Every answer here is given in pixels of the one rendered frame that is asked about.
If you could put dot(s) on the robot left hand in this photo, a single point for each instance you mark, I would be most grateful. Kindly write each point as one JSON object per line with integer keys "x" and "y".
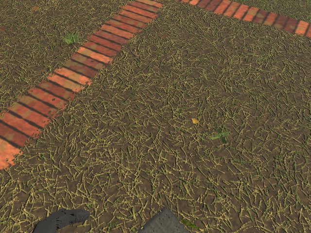
{"x": 60, "y": 219}

